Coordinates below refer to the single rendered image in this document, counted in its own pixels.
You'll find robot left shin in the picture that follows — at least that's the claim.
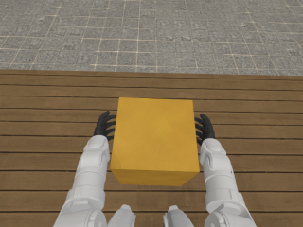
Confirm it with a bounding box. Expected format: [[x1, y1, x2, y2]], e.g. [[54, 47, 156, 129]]
[[120, 204, 132, 211]]

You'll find robot right upper arm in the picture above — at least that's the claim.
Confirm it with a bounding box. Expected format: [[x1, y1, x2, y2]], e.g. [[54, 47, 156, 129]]
[[204, 210, 257, 227]]

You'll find robot left upper arm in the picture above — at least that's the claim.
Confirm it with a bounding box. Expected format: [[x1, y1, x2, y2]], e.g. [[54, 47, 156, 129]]
[[53, 208, 107, 227]]

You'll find robot left forearm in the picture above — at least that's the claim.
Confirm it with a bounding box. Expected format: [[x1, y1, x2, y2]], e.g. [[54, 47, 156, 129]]
[[53, 135, 110, 227]]

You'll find robot left thigh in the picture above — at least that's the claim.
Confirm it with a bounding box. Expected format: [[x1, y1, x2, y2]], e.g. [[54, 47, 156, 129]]
[[107, 208, 136, 227]]

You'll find right robot hand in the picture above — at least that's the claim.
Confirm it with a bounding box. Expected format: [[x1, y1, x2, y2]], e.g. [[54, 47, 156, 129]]
[[194, 113, 216, 146]]

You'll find left robot hand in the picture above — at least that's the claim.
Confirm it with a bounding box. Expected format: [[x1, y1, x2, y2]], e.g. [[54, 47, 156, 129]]
[[93, 111, 117, 141]]

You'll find carton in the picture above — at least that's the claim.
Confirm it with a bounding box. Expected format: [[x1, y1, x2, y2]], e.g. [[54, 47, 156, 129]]
[[110, 97, 200, 186]]

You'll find robot right forearm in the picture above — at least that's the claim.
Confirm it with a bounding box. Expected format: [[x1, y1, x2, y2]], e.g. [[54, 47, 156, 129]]
[[199, 138, 256, 224]]

